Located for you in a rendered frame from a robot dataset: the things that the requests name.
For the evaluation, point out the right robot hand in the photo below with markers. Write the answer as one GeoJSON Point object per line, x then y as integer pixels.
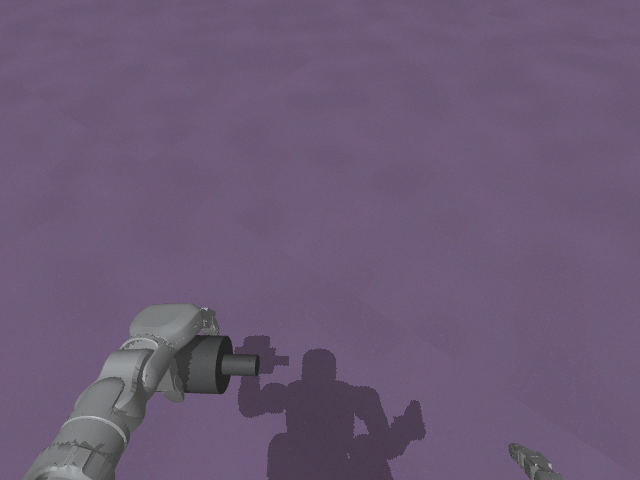
{"type": "Point", "coordinates": [536, 466]}

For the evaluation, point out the left robot hand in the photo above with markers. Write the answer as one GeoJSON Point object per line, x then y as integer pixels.
{"type": "Point", "coordinates": [176, 324]}

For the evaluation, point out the bottle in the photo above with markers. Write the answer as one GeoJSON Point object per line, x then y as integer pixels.
{"type": "Point", "coordinates": [207, 362]}

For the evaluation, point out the left robot arm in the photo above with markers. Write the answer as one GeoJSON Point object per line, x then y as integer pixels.
{"type": "Point", "coordinates": [97, 432]}

